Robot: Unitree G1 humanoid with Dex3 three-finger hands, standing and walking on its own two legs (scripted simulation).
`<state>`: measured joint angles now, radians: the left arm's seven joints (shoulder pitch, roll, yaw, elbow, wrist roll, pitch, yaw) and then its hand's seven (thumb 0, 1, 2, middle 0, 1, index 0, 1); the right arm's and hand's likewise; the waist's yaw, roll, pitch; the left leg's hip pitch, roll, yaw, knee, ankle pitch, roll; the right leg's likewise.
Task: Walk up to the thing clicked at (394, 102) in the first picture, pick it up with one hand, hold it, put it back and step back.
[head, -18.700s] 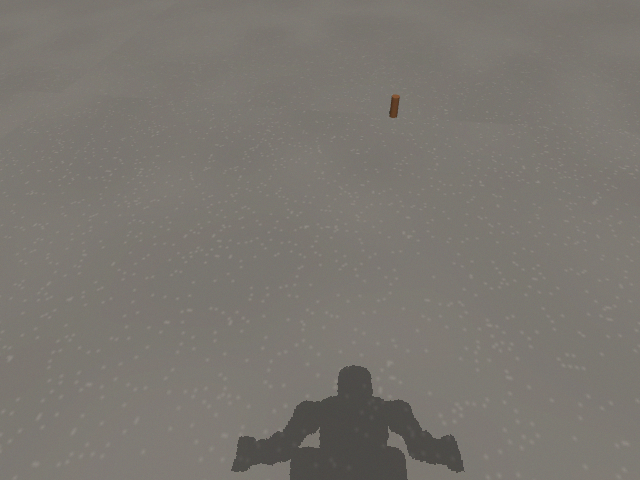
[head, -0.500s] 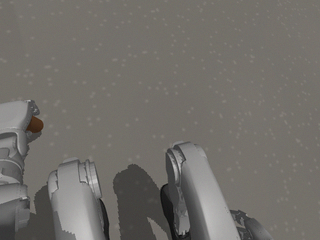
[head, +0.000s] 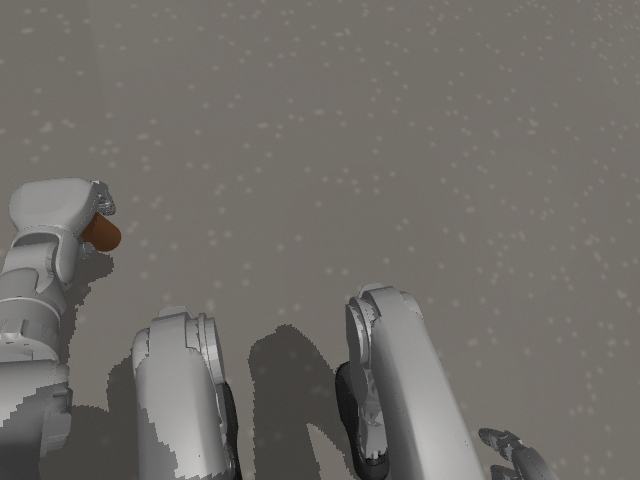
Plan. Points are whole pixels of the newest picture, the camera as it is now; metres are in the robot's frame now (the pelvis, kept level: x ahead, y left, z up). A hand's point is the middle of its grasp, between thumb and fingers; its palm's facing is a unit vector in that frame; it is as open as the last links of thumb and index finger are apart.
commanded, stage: lift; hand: left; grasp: from above
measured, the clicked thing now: (89, 227) +0.46 +0.30 -0.17
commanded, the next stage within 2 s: hold in 1.56 s
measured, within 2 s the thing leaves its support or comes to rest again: neither
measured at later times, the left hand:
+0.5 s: hand (9, 236) +0.40 +0.30 -0.01, palm faces -0.40 -0.09 -0.91, open 7.3 cm
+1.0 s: hand out of the picture +0.35 +0.29 +0.20, palm faces -0.40 -0.13 -0.91, open 7.3 cm
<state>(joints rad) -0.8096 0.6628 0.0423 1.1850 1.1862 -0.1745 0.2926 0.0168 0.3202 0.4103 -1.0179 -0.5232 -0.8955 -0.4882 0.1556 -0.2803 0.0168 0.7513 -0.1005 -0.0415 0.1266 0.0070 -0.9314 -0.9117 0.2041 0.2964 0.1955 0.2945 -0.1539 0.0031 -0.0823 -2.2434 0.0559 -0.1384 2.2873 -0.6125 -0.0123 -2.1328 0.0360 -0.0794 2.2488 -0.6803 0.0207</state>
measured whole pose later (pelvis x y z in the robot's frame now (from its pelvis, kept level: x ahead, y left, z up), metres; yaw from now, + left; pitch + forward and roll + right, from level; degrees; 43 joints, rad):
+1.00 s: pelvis +0.03 +0.01 +0.27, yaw +6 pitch +20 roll -3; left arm -0.36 0.47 -0.12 0.75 0.99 0.03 0.11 -0.01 0.28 0.48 -1.04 -0.52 -0.89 -0.52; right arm 0.20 -0.23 -0.02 0.70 0.04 0.01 -0.05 0.01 -0.93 -0.91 0.21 0.30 0.20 0.30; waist -0.07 0.04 -0.17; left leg -1.22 0.06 -0.03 1.37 -0.50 0.00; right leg -1.15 0.01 -0.02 1.34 -0.54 0.02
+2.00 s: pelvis +0.09 +0.02 +0.40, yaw +5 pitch +6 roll +0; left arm -0.32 0.39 -0.20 0.77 0.98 0.04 0.07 -0.01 0.32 0.42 -1.02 -0.51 -0.88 -0.50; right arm 0.25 -0.25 -0.05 0.71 0.05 0.01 -0.04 0.01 -0.91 -0.90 0.21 0.30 0.20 0.29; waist -0.03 0.04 -0.06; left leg -0.46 0.04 0.05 0.66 -0.31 0.00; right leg -0.43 -0.01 0.03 0.65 -0.34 0.02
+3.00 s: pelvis +0.08 +0.01 +0.41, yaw +5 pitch +0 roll +0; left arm -0.24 0.40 -0.22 0.58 0.97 0.04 -0.06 -0.01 0.34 0.40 -1.01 -0.52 -0.87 -0.49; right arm 0.19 -0.25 -0.03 0.66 0.08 0.07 -0.06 0.01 -0.91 -0.91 0.20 0.30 0.20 0.29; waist 0.01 0.05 -0.01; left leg -0.27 0.03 0.06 0.48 -0.21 -0.01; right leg -0.25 -0.01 0.04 0.50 -0.25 0.02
